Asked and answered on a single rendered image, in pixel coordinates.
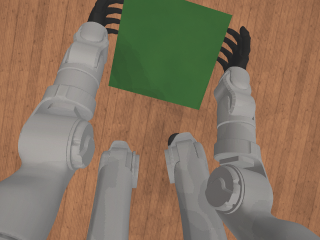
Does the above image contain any left robot forearm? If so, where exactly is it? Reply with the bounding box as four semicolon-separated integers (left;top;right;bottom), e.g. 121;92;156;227
18;21;109;158

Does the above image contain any robot left hand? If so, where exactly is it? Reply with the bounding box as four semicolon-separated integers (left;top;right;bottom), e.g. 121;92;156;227
87;0;124;35

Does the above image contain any carton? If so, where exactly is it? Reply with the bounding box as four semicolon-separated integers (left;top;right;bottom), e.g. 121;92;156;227
108;0;233;110

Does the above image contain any right robot forearm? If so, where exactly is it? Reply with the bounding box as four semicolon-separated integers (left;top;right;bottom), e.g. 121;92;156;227
213;66;269;181

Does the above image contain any robot left thigh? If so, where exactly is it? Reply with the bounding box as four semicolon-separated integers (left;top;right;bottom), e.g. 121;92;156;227
86;147;140;240

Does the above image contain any right robot upper arm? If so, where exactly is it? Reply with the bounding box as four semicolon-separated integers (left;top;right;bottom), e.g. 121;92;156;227
205;164;320;240

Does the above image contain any robot right hand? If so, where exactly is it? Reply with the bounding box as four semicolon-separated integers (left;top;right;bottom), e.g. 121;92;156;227
217;26;251;72

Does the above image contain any left robot shin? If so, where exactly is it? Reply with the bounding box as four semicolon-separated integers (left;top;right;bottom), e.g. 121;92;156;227
97;140;132;177

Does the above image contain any left robot upper arm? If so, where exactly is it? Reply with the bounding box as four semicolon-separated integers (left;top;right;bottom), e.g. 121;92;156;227
0;113;95;240

